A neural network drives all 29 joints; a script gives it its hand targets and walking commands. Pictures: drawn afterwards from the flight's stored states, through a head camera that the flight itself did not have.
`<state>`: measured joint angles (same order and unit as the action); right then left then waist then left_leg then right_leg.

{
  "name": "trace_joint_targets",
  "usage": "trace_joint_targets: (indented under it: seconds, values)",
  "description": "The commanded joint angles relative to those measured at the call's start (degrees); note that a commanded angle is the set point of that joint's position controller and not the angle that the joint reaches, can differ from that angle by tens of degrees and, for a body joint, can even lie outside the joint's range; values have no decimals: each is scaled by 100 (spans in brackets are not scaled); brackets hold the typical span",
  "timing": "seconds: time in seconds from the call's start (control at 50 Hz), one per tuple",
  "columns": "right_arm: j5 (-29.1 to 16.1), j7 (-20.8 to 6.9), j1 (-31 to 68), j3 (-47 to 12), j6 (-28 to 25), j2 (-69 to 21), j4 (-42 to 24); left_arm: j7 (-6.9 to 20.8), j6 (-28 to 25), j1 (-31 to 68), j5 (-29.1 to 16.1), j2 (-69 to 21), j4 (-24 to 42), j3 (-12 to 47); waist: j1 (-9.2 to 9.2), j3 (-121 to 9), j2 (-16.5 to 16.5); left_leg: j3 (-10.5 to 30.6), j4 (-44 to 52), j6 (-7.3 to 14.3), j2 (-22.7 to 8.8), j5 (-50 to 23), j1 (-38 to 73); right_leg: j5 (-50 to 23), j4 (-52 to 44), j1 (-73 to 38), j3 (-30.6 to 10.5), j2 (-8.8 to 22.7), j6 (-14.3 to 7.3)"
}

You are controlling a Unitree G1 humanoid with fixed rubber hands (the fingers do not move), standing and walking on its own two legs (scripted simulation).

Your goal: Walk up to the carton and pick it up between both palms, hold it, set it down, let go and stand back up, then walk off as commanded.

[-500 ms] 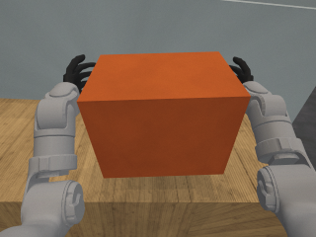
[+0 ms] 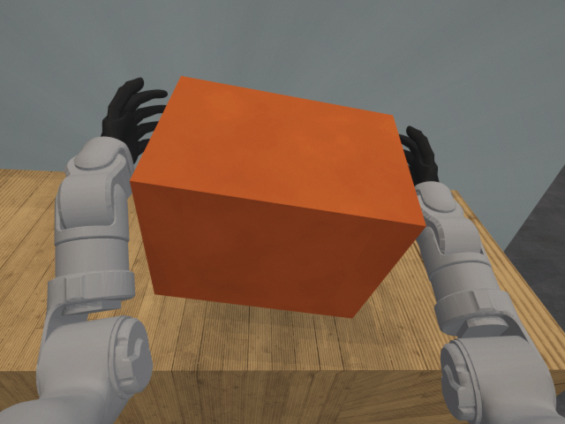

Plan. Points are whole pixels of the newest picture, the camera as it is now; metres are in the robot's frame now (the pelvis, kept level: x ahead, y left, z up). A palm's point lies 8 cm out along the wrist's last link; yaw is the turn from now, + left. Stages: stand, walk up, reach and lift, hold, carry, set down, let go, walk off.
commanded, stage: set down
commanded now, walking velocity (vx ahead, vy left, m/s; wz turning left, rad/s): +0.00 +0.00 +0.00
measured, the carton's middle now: (272, 205) +0.39 +0.00 +0.17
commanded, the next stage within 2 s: none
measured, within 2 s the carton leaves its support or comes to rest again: neither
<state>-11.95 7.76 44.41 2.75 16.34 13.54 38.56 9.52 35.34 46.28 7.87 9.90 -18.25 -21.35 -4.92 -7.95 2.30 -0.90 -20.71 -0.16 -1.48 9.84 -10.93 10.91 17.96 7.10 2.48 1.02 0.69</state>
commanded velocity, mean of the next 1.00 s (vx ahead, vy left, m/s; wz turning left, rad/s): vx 0.00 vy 0.00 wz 0.00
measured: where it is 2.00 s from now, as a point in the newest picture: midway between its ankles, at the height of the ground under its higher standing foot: outside the picture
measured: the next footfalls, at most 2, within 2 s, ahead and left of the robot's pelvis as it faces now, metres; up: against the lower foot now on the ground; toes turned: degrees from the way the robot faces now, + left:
none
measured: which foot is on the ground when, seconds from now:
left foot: down 0.00-1.00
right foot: down 0.00-1.00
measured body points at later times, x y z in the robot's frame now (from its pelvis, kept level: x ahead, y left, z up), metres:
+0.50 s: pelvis -0.01 +0.00 +0.00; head -0.05 +0.04 +0.45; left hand +0.41 +0.19 +0.22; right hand +0.38 -0.21 +0.20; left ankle +0.01 +0.12 -0.75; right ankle -0.02 -0.13 -0.75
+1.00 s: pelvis +0.01 +0.00 +0.00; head -0.01 +0.03 +0.45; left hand +0.44 +0.18 +0.19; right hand +0.39 -0.22 +0.16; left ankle +0.01 +0.12 -0.75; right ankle -0.02 -0.13 -0.75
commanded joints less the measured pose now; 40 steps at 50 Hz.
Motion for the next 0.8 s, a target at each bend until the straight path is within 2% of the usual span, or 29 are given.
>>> trace_joint_targets:
  seconds: [0.0, 0.1, 0.2, 0.28, 0.34, 0.52, 0.66, 0.78]
  values:
    - [-431, -652, 4011, -1395, -556, -2557, -2908, 721, -319, 2199, -280, -2243, 703, 1975, 100, -1744, -131, -163, -8, -204, 415, -2878, 2073, -2218, -365, -1390, 228, -478, 172]
    - [-197, -626, 4018, -1236, -679, -2635, -2758, 713, -485, 2378, -297, -2257, 383, 2003, 36, -1595, -77, -193, 109, -150, 392, -2224, 1934, -1815, -422, -1251, 229, -434, 162]
    - [198, -681, 3890, -889, -699, -2680, -2178, 743, -682, 2581, -188, -2134, -242, 1803, 6, -1170, -24, -263, 410, -19, 381, -1094, 1540, -1023, -513, -1065, 238, -366, 140]
    - [498, -779, 3881, -620, -755, -2761, -1779, 726, -911, 2913, -189, -2094, -539, 1771, -6, -979, -133, -288, 571, 4, 361, -540, 1339, -492, -521, -817, 275, -328, 100]
    - [678, -842, 3869, -495, -821, -2821, -1585, 693, -1081, 3089, -222, -2099, -690, 1814, -27, -965, -238, -297, 613, -17, 352, -361, 1285, -352, -496, -698, 308, -311, 84]
    - [859, -848, 3683, -558, -1023, -2999, -1507, 612, -1486, 3086, -363, -2182, -935, 2023, -70, -1219, -321, -292, 488, -101, 354, -847, 1459, -863, -416, -688, 341, -329, 140]
    - [752, -735, 3459, -841, -1093, -3073, -1804, 645, -1563, 2694, -347, -2185, -883, 1978, -56, -1436, -217, -305, 300, -120, 401, -1607, 1578, -1876, -309, -1032, 266, -321, 245]
    - [712, -636, 3324, -971, -1142, -3142, -2048, 696, -1575, 2453, -306, -2204, -793, 1938, -100, -1575, -172, -324, 212, -140, 431, -1937, 1562, -2619, -198, -1351, 205, -298, 304]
